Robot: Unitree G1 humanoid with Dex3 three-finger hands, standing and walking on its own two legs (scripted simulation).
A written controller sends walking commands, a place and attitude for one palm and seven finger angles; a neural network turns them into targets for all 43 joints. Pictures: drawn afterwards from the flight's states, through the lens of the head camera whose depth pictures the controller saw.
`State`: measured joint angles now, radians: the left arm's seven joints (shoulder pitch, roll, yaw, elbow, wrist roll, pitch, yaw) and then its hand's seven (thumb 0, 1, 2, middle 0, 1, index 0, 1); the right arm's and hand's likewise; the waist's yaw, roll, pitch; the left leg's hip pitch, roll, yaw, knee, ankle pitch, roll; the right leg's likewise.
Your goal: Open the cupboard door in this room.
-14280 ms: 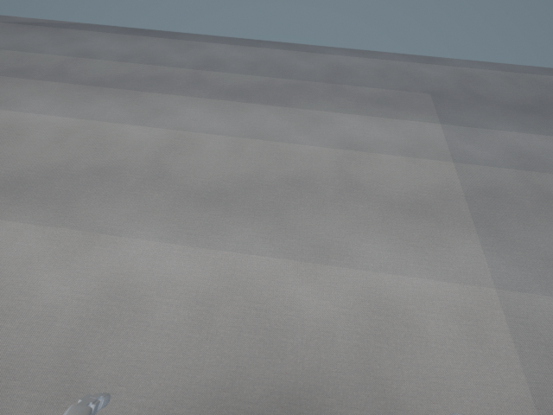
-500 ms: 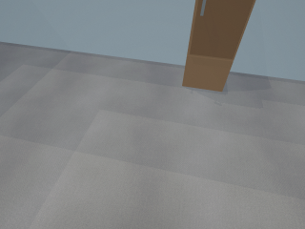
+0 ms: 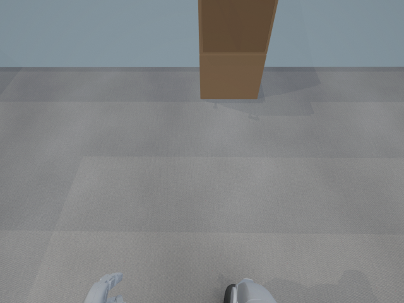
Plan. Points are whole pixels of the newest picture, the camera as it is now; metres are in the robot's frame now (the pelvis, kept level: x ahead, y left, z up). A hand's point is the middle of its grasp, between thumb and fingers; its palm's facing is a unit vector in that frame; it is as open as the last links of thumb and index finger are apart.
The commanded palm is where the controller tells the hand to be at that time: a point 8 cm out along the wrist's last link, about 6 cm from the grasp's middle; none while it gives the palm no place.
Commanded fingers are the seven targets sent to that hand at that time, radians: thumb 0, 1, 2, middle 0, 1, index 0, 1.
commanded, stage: turn or walk to find it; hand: left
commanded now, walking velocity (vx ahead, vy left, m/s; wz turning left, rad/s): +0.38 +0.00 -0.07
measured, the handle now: out of the picture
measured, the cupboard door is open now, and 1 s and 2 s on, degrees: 0 0 0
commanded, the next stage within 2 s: stand and wait in 0.36 s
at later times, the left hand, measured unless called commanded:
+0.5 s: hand out of the picture +0.15 +0.17 -0.16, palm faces +0.11 -0.98 -0.18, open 7.3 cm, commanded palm none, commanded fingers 0.00 0.90 0.90 -0.20 -0.30 -0.20 -0.30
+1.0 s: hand (141, 214) +0.35 +0.17 -0.14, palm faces +0.01 -0.97 -0.24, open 7.3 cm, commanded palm none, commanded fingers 0.00 0.90 0.90 -0.20 -0.30 -0.20 -0.30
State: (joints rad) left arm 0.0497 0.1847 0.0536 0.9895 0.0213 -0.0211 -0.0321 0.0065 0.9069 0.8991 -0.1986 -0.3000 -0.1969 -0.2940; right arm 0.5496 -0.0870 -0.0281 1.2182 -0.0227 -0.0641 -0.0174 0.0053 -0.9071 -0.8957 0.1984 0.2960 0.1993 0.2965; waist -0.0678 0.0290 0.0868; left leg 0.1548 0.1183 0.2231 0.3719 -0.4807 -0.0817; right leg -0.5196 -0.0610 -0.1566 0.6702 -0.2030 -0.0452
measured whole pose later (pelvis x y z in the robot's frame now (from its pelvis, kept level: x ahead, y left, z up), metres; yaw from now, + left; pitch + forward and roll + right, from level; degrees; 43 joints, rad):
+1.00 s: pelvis +0.31 -0.02 +0.02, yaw +0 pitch -1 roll +1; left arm 0.23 0.17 0.01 1.12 0.01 -0.03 0.03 0.01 0.93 0.90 -0.20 -0.30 -0.20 -0.29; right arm 0.28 -0.15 -0.02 1.16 -0.01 -0.01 -0.01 0.00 -0.92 -0.90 0.19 0.30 0.19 0.30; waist -0.02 0.02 0.00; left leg -0.15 0.08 0.14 0.43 -0.26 -0.05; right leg -0.19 -0.05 -0.13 0.49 -0.29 -0.02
